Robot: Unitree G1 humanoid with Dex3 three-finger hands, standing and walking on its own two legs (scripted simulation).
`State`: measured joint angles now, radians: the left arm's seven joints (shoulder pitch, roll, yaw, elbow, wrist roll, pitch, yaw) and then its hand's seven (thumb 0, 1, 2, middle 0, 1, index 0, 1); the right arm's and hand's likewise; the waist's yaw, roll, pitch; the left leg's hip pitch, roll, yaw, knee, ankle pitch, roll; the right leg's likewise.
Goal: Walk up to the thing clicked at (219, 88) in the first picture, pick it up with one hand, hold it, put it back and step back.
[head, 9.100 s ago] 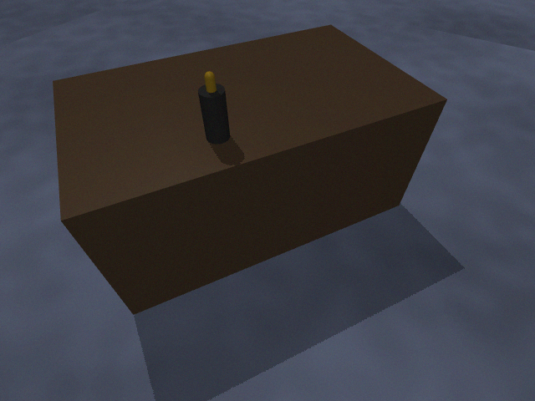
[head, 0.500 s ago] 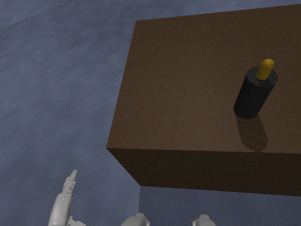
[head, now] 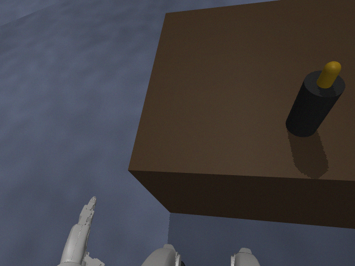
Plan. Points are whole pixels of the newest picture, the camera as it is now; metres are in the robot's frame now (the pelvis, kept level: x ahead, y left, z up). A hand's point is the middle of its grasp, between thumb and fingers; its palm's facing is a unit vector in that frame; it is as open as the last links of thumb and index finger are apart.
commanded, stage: go down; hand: right
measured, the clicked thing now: (314, 99) +0.52 -0.25 +0.00
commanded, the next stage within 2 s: none
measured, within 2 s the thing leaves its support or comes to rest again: neither
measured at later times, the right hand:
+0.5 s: hand out of the picture +0.43 -0.44 +0.10, palm faces +0.36 +0.93 +0.02, open 17.7 cm
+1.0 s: hand out of the picture +0.44 -0.44 +0.11, palm faces +0.35 +0.94 +0.02, open 17.7 cm
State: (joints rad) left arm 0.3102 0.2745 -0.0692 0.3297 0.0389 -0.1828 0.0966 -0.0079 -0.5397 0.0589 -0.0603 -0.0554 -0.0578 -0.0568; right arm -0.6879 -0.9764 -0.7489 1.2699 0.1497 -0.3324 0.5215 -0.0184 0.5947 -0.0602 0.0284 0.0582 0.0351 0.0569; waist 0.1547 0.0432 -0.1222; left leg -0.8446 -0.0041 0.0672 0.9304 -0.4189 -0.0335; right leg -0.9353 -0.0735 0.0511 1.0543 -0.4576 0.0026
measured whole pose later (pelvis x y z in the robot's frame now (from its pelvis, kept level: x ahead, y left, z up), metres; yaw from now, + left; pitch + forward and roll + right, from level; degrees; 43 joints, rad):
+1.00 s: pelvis +0.01 -0.01 +0.00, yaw +1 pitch +22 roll +7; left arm 0.32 0.29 -0.06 0.27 0.04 -0.13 0.07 -0.01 -0.54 0.06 -0.06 -0.05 -0.06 -0.05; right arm -0.83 -1.09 -0.76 1.32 0.09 -0.26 0.52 -0.02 0.61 -0.07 0.03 0.06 0.04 0.06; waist 0.19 0.03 -0.12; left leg -0.89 -0.01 0.08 0.93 -0.42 -0.04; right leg -1.00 -0.08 0.07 1.08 -0.47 0.00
